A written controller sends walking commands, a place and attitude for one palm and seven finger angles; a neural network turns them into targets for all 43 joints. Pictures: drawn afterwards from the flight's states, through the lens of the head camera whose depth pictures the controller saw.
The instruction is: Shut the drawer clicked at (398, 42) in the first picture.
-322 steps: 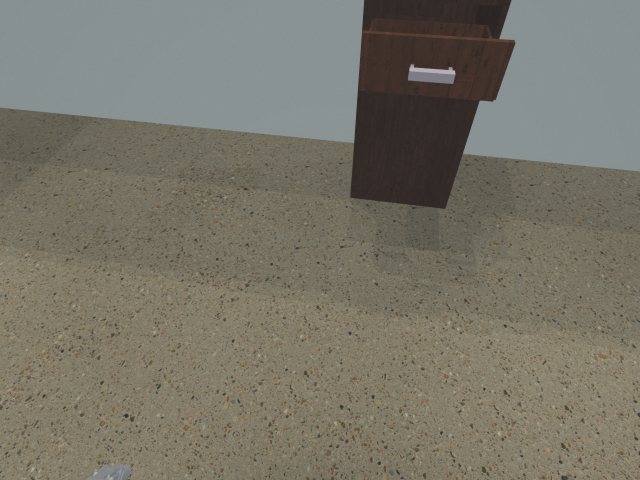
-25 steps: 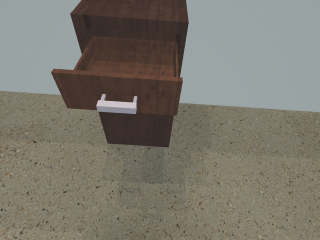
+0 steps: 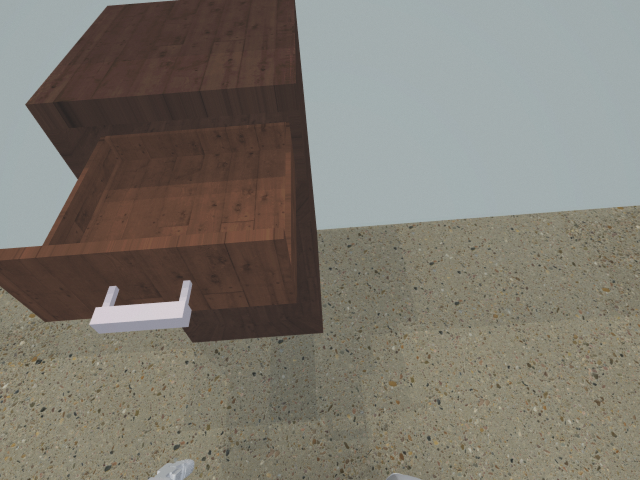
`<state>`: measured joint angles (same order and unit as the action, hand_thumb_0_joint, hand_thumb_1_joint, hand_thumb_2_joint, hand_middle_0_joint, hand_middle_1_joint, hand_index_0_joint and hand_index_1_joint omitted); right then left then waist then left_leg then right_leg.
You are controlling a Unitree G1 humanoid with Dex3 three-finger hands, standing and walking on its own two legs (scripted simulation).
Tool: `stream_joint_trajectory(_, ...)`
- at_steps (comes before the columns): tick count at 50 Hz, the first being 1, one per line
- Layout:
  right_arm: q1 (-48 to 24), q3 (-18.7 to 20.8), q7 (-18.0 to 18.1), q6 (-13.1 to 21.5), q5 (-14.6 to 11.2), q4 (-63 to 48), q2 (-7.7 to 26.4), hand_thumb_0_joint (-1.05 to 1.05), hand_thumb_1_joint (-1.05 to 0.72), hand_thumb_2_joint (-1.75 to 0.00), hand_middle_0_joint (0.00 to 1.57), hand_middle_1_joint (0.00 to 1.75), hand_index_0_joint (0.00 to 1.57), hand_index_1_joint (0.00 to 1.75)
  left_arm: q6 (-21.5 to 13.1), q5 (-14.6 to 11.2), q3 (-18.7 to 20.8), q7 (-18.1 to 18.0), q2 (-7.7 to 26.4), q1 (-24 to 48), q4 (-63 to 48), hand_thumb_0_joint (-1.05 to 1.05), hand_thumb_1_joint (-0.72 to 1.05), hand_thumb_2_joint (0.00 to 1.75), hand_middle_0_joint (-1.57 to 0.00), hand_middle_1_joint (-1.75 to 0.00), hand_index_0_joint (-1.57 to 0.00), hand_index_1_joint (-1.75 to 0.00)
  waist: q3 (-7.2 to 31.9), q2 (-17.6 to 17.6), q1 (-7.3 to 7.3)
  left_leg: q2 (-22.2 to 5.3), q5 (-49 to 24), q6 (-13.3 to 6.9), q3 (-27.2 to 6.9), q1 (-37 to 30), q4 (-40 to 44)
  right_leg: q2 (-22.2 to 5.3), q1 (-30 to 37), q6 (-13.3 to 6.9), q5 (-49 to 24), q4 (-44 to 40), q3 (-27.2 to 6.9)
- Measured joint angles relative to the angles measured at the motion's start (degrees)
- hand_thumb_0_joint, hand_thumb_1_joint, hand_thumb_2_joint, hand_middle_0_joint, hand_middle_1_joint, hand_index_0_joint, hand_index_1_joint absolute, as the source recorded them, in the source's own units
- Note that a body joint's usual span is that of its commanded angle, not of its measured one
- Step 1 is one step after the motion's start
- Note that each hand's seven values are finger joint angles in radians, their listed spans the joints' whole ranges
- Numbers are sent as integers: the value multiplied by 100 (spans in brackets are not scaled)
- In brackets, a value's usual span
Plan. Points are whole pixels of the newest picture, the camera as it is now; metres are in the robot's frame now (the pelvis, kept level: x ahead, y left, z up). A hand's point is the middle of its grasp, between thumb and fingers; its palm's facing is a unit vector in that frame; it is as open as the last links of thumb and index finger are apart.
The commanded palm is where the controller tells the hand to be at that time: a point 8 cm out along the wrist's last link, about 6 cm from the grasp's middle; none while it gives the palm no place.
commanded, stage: come to a stop and stand still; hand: left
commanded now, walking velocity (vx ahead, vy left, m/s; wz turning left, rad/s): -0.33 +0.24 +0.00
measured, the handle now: (146, 303) +0.34 +0.26 +0.02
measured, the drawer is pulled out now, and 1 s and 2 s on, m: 0.29 0.29 0.29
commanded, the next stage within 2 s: look again from close up in 1.18 s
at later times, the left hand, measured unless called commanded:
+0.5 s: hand out of the picture +0.02 +0.22 -0.17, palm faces +0.13 -0.97 -0.22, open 7.4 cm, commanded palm none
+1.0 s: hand out of the picture -0.04 +0.19 -0.16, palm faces +0.03 -0.98 -0.18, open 7.4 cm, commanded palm none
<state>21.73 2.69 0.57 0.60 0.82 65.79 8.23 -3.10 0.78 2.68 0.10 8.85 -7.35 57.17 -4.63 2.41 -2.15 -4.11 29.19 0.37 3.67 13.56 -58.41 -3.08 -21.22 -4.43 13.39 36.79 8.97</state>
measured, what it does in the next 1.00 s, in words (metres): steps on the spot: left foot, then right foot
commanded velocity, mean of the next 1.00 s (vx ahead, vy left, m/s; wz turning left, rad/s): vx -0.05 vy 0.04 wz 0.00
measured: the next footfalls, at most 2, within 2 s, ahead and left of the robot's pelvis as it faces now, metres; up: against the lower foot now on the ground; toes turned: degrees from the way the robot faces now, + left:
left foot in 0.46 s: +0.03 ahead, +0.15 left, +0.00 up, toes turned +3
right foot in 0.72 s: +0.01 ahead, -0.08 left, +0.00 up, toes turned -2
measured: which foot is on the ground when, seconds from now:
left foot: up 0.00-0.44, down 0.46-1.00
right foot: down 0.00-0.46, up 0.48-0.70, down 0.72-1.00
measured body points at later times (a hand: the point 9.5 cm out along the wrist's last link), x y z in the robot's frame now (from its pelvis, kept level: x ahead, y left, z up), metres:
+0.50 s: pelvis +0.00 +0.03 +0.01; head +0.02 +0.04 +0.46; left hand +0.01 +0.27 -0.15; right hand +0.10 -0.20 -0.13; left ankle -0.01 +0.15 -0.73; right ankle +0.07 -0.08 -0.72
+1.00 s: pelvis -0.04 +0.02 +0.02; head -0.04 +0.02 +0.47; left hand -0.04 +0.24 -0.14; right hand -0.05 -0.20 -0.15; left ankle -0.01 +0.15 -0.72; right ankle -0.03 -0.08 -0.72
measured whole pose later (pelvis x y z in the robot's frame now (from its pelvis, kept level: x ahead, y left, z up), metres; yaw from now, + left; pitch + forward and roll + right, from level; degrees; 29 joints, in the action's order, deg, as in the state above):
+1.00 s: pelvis -0.04 +0.02 +0.02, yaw +0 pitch -2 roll +1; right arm 16.9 0.8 1.2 -0.8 0.7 66.0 8.8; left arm 1.0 0.4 0.1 -1.9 7.6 -15.9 64.9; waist -1.4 0.2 -0.2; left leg -1.8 9.9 0.8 3.6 10.9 -22.9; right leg -0.5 -10.5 -0.9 13.0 25.4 2.0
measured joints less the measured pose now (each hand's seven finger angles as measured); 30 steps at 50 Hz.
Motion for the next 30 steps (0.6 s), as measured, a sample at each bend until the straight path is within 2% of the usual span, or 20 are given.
stream_joint_trajectory(2,-145,12,24,-33,9,-53,75,0,-91,-89,20,30,20,30,38,-11,-50,-59,-108,-132,81,0,91,90,-20,-29,-20,-30,25,35,43,-2,-360,7,-65,502,-572,72,236,27,-75,-339,55)
stream_joint_trajectory(4,-307,2,62,-61,2,-149,124,0,-91,-89,19,30,20,30,47,-47,16,-191,-116,-243,135,-1,94,90,-20,-30,-20,-30,79,38,89,-16,-604,86,-91,794,-346,137,411,-12,-195,-679,84)
stream_joint_trajectory(8,-665,6,83,-193,-27,-376,197,0,-91,-89,19,30,19,30,203,-1,-50,-217,-38,-368,234,-1,95,90,-21,-30,-20,-30,137,-3,193,48,-702,217,-137,1030,427,169,521,-60,-287,-956,71)
stream_joint_trajectory(13,-1098,60,51,-354,-12,-601,301,0,-91,-89,19,30,19,30,351,23,-54,-225,-45,-467,244,-1,93,90,-21,-30,-20,-30,75,-44,349,214,-586,297,-239,1092,499,118,515,-32,-269,-919,44)
stream_joint_trajectory(18,-1370,76,26,-358,-27,-779,323,0,-91,-89,19,30,19,30,429,70,-15,-224,14,-543,225,0,92,90,-21,-30,-20,-30,58,-189,476,275,-458,261,-212,771,969,7,413,52,-316,-863,30)
stream_joint_trajectory(20,-1411,59,19,-312,-34,-825,291,0,-91,-89,19,30,19,30,446,79,8,-216,74,-572,233,0,91,90,-21,-30,-20,-30,83,-280,511,272,-570,227,-171,476,1530,-40,343,104,-338,-817,25)
stream_joint_trajectory(23,-1343,8,15,-180,-30,-876,266,0,-91,-89,19,30,19,30,492,34,29,-205,145,-647,277,0,91,90,-21,-30,-20,-30,201,-299,494,203,-1163,117,-156,-146,2813,-46,173,227,-288,-590,69)
stream_joint_trajectory(27,-1201,-110,53,-168,31,-777,45,0,-91,-89,19,30,20,30,611,12,26,-200,283,-657,367,0,91,90,-20,-29,-20,-30,228,-529,496,351,-1324,-53,-118,-249,3006,-25,68,455,725,25,-326)
stream_joint_trajectory(30,-1137,-120,139,-159,22,-685,17,0,-93,-89,20,30,20,30,602,12,-4,-183,275,-709,413,1,91,90,-20,-29,-20,-30,277,-508,477,392,-1527,-109,-98,-331,3274,50,79,504,980,605,-602)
